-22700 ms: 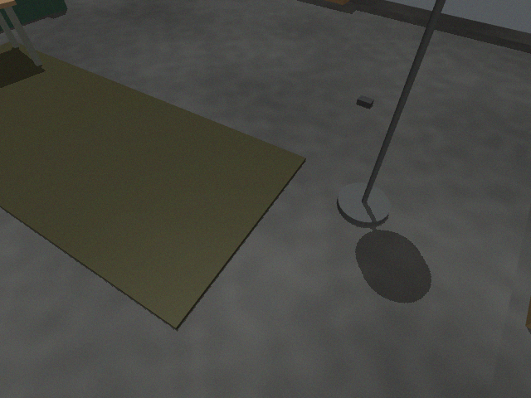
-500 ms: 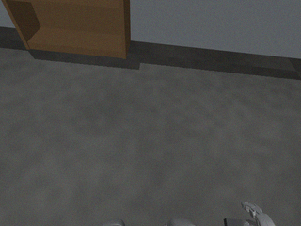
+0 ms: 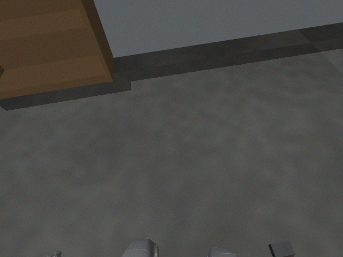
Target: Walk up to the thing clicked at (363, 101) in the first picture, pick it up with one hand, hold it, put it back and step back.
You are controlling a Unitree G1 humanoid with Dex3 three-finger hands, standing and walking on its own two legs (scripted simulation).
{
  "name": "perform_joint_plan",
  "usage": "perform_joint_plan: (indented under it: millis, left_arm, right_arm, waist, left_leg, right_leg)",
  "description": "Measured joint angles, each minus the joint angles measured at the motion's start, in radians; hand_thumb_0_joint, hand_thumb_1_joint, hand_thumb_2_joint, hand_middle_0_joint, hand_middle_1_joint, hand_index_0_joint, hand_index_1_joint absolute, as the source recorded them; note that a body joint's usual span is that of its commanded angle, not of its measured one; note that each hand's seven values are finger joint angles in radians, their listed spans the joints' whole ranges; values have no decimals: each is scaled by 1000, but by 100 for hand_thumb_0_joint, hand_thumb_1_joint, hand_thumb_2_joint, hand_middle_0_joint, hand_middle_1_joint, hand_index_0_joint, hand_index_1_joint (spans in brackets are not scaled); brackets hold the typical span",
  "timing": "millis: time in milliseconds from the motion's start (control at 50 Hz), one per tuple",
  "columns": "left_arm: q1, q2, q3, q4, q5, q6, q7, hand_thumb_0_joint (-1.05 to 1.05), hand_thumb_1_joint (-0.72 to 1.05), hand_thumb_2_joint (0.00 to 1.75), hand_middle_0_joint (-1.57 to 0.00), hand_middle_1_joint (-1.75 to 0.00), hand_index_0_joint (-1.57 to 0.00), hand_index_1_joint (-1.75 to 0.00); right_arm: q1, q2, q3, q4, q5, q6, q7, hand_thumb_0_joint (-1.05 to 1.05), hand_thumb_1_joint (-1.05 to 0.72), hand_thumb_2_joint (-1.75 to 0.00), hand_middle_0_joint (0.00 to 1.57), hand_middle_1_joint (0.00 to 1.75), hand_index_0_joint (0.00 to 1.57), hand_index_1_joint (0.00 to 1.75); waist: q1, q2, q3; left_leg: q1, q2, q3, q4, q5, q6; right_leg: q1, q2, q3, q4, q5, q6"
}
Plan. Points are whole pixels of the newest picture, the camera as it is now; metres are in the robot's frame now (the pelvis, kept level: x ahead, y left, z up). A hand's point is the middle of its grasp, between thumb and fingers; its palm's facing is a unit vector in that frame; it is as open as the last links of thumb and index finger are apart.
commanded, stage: walk up
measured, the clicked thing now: (281, 249) +0.22 -0.46 -0.74
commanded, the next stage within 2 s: stand in 1.46 s
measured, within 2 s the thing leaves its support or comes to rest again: neither
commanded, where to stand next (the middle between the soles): +0.11 +0.05 m, yaw -6 degrees
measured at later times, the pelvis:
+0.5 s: pelvis +0.00 +0.04 -0.01, yaw -7 degrees
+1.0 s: pelvis +0.02 +0.04 +0.01, yaw -8 degrees
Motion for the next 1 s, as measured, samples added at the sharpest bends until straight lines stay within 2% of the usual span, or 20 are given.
perform_joint_plan:
  millis: [120,160,200,220,240,280,320,380,440,480,540,600,760,1000]
  left_arm:
    - [-23,-3,-16,-6,12,19,9,1,90,90,-21,-30,-20,-30]
    - [-39,5,-19,-7,10,31,7,1,90,90,-21,-30,-20,-30]
    - [-66,21,-16,2,3,49,9,1,90,90,-21,-30,-20,-30]
    - [-81,25,-12,10,-2,59,13,1,90,90,-21,-30,-20,-30]
    - [-91,24,-11,19,-6,68,17,1,90,90,-21,-30,-20,-30]
    - [-104,23,-13,40,-6,75,19,1,90,90,-21,-30,-20,-30]
    - [-106,30,-10,58,-5,73,11,1,90,90,-21,-30,-20,-30]
    - [-104,37,0,84,-4,69,1,1,90,90,-21,-30,-20,-30]
    - [-90,34,8,112,3,57,0,1,91,90,-21,-30,-20,-30]
    - [-91,11,12,140,16,51,4,1,91,90,-21,-30,-20,-30]
    - [-66,3,4,162,24,51,-2,1,91,90,-21,-30,-20,-30]
    - [-65,-3,-3,191,16,63,-8,1,90,90,-21,-30,-20,-30]
    - [-101,-4,-8,220,11,53,-18,1,90,90,-21,-30,-20,-30]
    - [-169,-29,-21,263,4,53,-20,1,90,90,-21,-30,-20,-30]
  right_arm:
    - [-40,5,-6,22,0,-6,-6,1,-91,-90,20,30,21,30]
    - [-50,7,-10,35,2,-13,-9,1,-91,-90,20,30,21,30]
    - [-61,25,-16,55,-3,-22,-16,1,-91,-90,20,30,20,30]
    - [-64,35,-14,60,-8,-25,-18,1,-91,-90,20,30,20,30]
    - [-65,40,-9,64,-9,-28,-16,1,-91,-90,20,30,20,30]
    - [-71,45,-3,74,-10,-28,-10,1,-91,-90,20,30,21,30]
    - [-76,52,1,77,-15,-28,-10,1,-91,-90,20,30,21,30]
    - [-79,49,5,75,-19,-36,-10,1,-91,-89,20,30,21,30]
    - [-90,29,6,77,-18,-27,-10,1,-91,-89,20,30,21,30]
    - [-103,10,2,86,-10,-19,-15,1,-91,-90,20,30,21,30]
    - [-107,15,6,108,-1,-15,-20,1,-91,-90,20,30,21,30]
    - [-111,20,9,129,6,-35,-17,1,-91,-90,20,30,21,30]
    - [-129,57,35,191,3,-31,1,1,-91,-90,20,30,21,30]
    - [-149,49,36,266,5,-47,-6,1,-91,-90,20,30,21,30]
  waist:
    - [4,-11,6]
    - [3,-30,7]
    - [1,-84,17]
    - [4,-111,22]
    - [4,-120,21]
    - [-5,-112,19]
    - [-8,-115,13]
    - [-9,-116,3]
    - [-1,-101,-4]
    - [-3,-49,12]
    - [13,-55,-11]
    - [11,-57,-21]
    - [13,-61,-58]
    - [1,-75,-60]
  left_leg:
    - [-9,20,-28,-185,83,-10]
    - [30,7,-17,-273,134,-8]
    - [55,-24,7,-306,170,-28]
    - [58,-34,23,-302,167,-33]
    - [54,-30,29,-296,161,-33]
    - [50,-6,22,-292,156,-24]
    - [52,11,26,-310,166,-22]
    - [44,23,35,-330,181,-26]
    - [26,36,48,-307,171,-32]
    - [25,65,27,-281,160,-33]
    - [49,22,24,-301,108,-17]
    - [89,-5,35,-369,212,-26]
    - [130,-10,41,-453,229,-25]
    - [196,-14,54,-579,277,-35]
  right_leg:
    - [-21,17,34,47,-31,17]
    - [-46,15,45,99,-59,28]
    - [-71,-11,69,164,-93,39]
    - [-81,-17,89,185,-99,25]
    - [-93,-4,103,215,-150,10]
    - [-107,25,80,290,-242,-5]
    - [-108,33,56,327,-264,-14]
    - [-71,22,19,276,-245,-17]
    - [19,15,-16,82,-150,-11]
    - [49,43,-34,44,-103,7]
    - [45,23,-9,60,-114,10]
    - [53,2,7,64,-118,23]
    - [89,1,13,-18,-77,20]
    - [152,-4,22,-149,-24,30]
